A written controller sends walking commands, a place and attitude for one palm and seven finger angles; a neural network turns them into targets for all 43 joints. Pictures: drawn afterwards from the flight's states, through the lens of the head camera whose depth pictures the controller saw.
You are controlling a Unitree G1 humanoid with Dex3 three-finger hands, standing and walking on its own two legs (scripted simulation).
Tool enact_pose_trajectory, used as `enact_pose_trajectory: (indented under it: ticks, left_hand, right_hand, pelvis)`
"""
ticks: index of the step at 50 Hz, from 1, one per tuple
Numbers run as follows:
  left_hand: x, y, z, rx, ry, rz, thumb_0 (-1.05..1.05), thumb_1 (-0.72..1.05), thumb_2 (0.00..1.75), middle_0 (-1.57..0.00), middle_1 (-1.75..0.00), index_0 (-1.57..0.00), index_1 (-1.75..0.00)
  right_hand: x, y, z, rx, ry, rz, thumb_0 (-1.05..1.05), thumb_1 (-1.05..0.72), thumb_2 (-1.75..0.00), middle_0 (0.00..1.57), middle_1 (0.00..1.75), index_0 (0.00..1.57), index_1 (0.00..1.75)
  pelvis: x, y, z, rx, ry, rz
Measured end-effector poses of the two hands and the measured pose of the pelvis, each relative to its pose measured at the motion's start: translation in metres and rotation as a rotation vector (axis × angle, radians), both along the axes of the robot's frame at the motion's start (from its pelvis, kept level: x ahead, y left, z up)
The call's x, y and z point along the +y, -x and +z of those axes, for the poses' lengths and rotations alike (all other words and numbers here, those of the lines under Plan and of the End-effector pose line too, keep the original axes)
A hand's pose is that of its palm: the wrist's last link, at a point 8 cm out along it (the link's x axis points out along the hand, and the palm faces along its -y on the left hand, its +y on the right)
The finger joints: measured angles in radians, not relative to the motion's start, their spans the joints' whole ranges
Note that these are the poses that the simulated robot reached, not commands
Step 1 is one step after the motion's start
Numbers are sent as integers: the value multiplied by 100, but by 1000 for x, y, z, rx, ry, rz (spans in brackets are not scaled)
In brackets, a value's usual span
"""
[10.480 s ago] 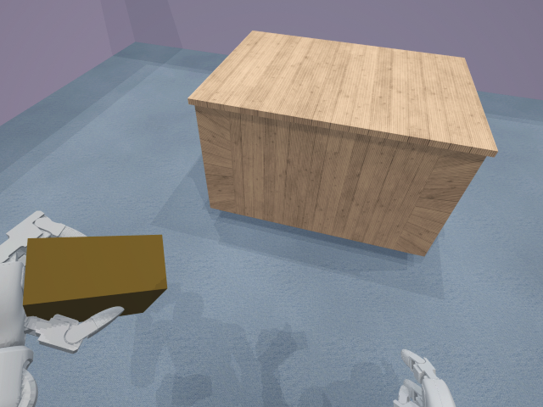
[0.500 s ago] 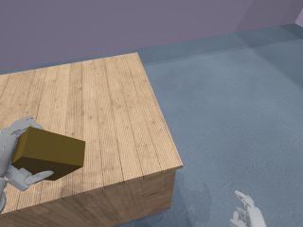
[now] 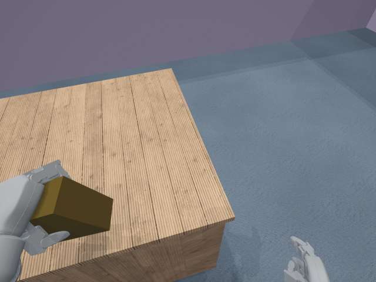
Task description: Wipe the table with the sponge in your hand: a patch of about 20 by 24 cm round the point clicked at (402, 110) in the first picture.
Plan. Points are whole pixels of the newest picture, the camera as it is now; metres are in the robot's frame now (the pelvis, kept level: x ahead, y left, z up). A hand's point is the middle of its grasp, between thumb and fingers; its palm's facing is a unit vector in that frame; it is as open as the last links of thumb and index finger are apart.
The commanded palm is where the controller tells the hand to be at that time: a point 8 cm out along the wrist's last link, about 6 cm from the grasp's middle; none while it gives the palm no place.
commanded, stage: turn the palm down, sponge in hand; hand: left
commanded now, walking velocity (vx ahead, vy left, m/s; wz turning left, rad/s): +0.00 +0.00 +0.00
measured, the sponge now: (69, 215) +0.20 +0.25 +0.08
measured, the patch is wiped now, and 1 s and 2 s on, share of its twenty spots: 0.00 0.00 0.00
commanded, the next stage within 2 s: move the sponge above the wiping area in 1.12 s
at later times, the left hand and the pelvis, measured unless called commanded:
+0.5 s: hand (45, 209) +0.20 +0.29 +0.11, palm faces +0.07 -0.17 -0.98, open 10.0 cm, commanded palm +0.18 +0.28 +0.17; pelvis -0.01 +0.00 +0.01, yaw +0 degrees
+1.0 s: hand (54, 207) +0.21 +0.27 +0.10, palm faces +0.00 -0.07 -1.00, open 10.0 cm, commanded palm +0.18 +0.27 +0.17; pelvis -0.01 -0.01 +0.01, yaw +1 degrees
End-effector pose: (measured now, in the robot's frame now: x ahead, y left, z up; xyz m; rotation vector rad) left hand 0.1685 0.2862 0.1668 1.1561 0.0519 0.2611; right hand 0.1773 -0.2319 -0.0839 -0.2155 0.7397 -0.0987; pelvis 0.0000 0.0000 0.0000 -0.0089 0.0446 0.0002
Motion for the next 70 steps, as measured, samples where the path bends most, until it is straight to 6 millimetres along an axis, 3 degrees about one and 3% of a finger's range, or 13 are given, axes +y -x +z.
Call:
enact_pose_trajectory:
  ticks: [9, 15, 31, 45, 70]
  left_hand:
    - [13, -8, 3, 31, -78, 94, -1, -49, 101, -72, -134, -75, -135]
    - [7, -8, -3, 103, -118, 99, -1, -49, 101, -72, -134, -75, -135]
    - [-7, -12, -14, 199, -242, 139, -1, -49, 101, -72, -134, -75, -134]
    - [-14, -17, -10, 217, -297, 163, -1, -49, 101, -72, -134, -75, -134]
    - [-12, -22, -16, 224, -295, 145, -1, -49, 101, -72, -134, -75, -134]
  right_hand:
    - [16, -8, 7, -20, -38, 7, 1, -90, -90, 20, 30, 20, 30]
    - [19, -14, 11, -33, -38, 30, 1, -90, -90, 20, 30, 20, 30]
    - [10, -31, 15, -40, -48, 70, 1, -90, -90, 20, 30, 20, 30]
    - [8, -45, 17, -54, -75, 88, 2, -90, -90, 20, 30, 20, 30]
    - [18, -41, 14, -28, -78, 91, 2, -90, -90, 20, 30, 20, 30]
  pelvis:
    - [6, 2, 5, -26, 1, -8]
    - [6, 6, 9, -45, -3, -4]
    - [-8, 10, 14, -80, -6, 12]
    - [-14, 6, 14, -89, -10, 12]
    - [-6, 6, 15, -88, -11, 8]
